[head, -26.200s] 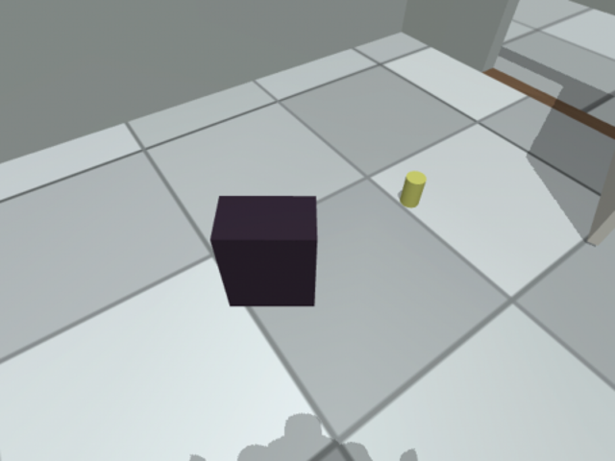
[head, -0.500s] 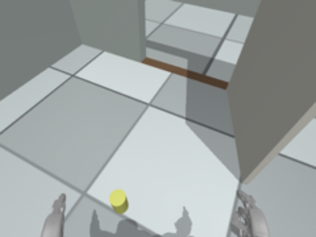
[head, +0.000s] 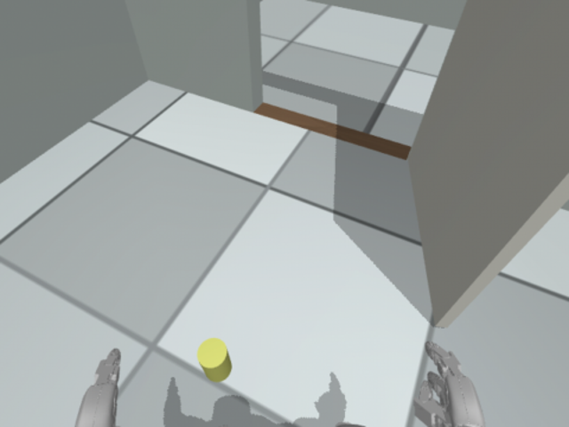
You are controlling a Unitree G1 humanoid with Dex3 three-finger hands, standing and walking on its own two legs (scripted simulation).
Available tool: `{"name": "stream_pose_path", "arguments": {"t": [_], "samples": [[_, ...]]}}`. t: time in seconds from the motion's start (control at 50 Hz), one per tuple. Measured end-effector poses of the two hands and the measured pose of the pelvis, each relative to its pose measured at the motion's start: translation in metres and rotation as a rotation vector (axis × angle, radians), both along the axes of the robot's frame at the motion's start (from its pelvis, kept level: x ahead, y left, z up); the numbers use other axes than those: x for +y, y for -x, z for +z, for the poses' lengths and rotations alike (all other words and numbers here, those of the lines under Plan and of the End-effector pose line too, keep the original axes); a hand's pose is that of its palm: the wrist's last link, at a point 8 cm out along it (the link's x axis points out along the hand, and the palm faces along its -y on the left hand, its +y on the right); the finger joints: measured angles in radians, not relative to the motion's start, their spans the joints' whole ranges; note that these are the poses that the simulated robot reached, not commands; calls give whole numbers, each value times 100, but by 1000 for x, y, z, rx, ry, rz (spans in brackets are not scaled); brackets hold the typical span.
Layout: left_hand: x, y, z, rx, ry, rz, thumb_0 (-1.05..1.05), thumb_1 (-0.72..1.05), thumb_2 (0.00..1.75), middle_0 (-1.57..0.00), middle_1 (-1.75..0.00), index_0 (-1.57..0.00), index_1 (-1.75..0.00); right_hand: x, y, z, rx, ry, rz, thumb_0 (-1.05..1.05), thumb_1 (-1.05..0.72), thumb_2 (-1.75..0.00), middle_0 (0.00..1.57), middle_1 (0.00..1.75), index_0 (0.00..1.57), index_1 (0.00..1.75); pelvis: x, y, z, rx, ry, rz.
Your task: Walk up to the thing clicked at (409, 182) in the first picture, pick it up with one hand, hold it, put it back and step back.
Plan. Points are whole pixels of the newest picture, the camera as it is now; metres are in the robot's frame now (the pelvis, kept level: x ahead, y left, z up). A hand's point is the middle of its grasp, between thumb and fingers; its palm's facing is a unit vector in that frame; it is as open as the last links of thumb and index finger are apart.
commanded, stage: home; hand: left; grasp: from the side
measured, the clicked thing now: (215, 360) +0.42 +0.19 -0.65
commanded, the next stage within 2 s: stand in 0.70 s
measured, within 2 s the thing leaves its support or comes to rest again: neither
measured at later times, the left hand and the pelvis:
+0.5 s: hand (146, 408) +0.18 +0.19 -0.06, palm faces +0.10 -0.95 -0.28, open 17.4 cm; pelvis +0.01 +0.00 +0.00, yaw +0 degrees
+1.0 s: hand (146, 406) +0.18 +0.19 -0.06, palm faces +0.11 -0.95 -0.28, open 15.4 cm; pelvis +0.01 +0.00 +0.00, yaw +0 degrees
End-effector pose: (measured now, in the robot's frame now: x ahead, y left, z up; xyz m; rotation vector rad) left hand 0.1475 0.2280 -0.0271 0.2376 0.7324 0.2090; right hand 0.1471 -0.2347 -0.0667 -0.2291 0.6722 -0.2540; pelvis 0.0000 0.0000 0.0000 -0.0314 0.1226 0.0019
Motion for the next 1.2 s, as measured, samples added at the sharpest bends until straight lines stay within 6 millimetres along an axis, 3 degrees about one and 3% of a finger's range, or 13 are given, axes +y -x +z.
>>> {"name": "stream_pose_path", "arguments": {"t": [0.88, 1.02, 1.16, 1.2], "samples": [[4, -15, -1, 13, 6, 6, -1, -49, 9, -8, -9, -8, -8, 5, -15, 0, 10, 6, 1, 2, -90, -90, 20, 30, 20, 30, 4, -15, 1, 8, 3, -1], [4, -12, -1, 11, 8, 6, -1, -21, 37, -16, -22, -16, -21, 4, -14, 1, 7, 6, 3, 2, -90, -90, 20, 30, 20, 30, 4, -13, 1, 6, 2, -1], [3, -7, -3, 18, 8, 8, 0, 26, 71, -19, -28, -19, -27, 4, -11, 1, 3, 6, 4, 2, -90, -90, 20, 30, 20, 30, 3, -10, 1, 1, 2, 0], [7, -9, -9, 11, -22, -42, 0, 41, 77, -20, -29, -20, -28, 2, -8, -5, 64, 34, 73, 1, -90, -90, 20, 30, 20, 30, 2, -6, 3, -32, -7, 2]]}}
